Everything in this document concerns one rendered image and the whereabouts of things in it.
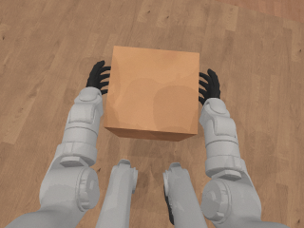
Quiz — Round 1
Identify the right robot forearm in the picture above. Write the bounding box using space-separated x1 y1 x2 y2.
199 98 261 205

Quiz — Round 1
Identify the robot right shin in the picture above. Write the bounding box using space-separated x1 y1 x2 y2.
168 162 190 216

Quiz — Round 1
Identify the left robot upper arm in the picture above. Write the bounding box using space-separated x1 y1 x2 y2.
5 166 100 228

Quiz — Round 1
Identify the right robot hand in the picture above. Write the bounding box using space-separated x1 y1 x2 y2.
199 68 220 105

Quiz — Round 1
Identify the left robot forearm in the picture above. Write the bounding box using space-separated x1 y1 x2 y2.
39 86 104 205

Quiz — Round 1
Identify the carton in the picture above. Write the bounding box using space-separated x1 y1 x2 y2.
104 46 200 142

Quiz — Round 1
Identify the right robot upper arm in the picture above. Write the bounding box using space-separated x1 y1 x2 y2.
200 178 291 228

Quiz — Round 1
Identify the robot right thigh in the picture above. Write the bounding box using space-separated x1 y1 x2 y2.
162 166 208 228

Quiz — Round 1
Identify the left robot hand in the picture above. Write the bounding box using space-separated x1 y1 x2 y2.
85 60 111 95

